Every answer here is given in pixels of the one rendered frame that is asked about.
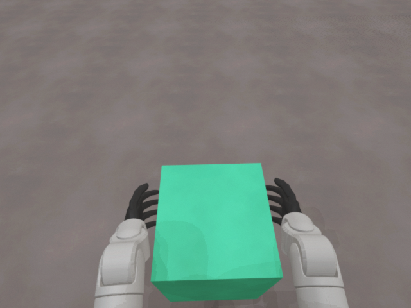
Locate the right robot hand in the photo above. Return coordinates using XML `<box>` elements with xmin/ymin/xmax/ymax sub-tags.
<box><xmin>265</xmin><ymin>178</ymin><xmax>302</xmax><ymax>225</ymax></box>

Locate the left robot hand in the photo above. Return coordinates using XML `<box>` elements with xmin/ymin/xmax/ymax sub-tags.
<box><xmin>125</xmin><ymin>183</ymin><xmax>159</xmax><ymax>229</ymax></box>

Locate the right robot forearm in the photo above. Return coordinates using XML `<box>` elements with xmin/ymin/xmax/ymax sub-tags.
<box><xmin>281</xmin><ymin>212</ymin><xmax>349</xmax><ymax>308</ymax></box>

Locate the carton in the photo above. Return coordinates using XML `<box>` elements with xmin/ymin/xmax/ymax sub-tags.
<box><xmin>151</xmin><ymin>163</ymin><xmax>283</xmax><ymax>302</ymax></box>

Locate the left robot forearm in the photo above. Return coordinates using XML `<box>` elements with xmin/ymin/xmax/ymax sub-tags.
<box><xmin>94</xmin><ymin>219</ymin><xmax>150</xmax><ymax>308</ymax></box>

